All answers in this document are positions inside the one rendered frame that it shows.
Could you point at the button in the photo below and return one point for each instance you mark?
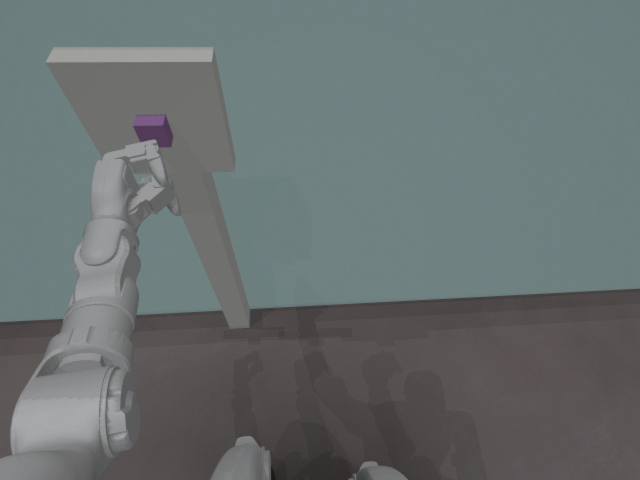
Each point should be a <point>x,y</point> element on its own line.
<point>149,127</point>

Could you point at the left robot hand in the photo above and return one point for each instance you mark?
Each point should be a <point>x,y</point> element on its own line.
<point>115,193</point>

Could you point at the right robot shin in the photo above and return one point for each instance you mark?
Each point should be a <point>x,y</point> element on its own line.
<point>367,464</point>

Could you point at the robot left thigh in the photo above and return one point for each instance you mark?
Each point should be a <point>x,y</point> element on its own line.
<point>244,462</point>

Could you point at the robot left forearm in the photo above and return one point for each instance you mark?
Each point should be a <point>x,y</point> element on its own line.
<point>100,318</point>

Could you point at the panel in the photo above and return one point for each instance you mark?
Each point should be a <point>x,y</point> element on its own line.
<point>108,86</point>

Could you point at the robot left upper arm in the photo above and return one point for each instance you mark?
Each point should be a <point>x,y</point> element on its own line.
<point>70,426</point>

